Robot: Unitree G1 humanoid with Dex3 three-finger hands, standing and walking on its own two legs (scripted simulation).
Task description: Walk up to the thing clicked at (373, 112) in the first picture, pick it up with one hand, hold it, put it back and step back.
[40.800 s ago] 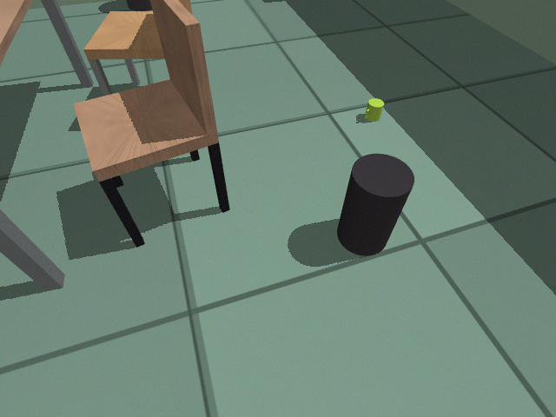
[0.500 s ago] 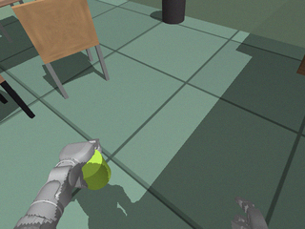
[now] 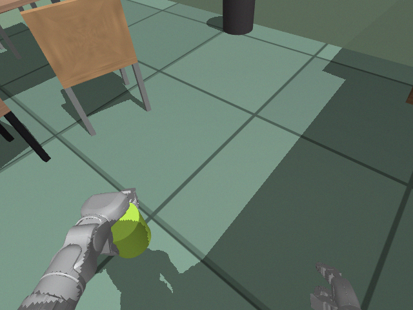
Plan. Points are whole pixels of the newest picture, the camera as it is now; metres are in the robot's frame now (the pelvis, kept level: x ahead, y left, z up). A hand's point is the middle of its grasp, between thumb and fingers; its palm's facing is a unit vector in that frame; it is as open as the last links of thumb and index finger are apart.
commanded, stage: hold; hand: left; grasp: from above
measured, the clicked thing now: (119, 228) +0.31 +0.22 -0.07
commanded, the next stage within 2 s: crouch in 0.40 s
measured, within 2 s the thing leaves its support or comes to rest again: neither
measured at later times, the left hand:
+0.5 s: hand (113, 226) +0.29 +0.22 -0.03, palm faces -0.45 -0.06 -0.89, open 12.1 cm
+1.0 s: hand (128, 241) +0.31 +0.23 -0.17, palm faces -0.42 +0.04 -0.91, open 12.1 cm
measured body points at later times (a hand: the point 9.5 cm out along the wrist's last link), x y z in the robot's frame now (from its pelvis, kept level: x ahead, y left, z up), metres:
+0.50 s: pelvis +0.01 +0.00 +0.00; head +0.02 -0.02 +0.45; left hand +0.31 +0.22 +0.02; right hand +0.16 -0.25 -0.11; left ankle +0.01 +0.13 -0.74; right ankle +0.01 -0.14 -0.74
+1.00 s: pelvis -0.03 +0.00 -0.07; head +0.07 +0.01 +0.37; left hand +0.33 +0.23 -0.12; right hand +0.09 -0.28 -0.19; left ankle +0.01 +0.13 -0.74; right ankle +0.01 -0.14 -0.74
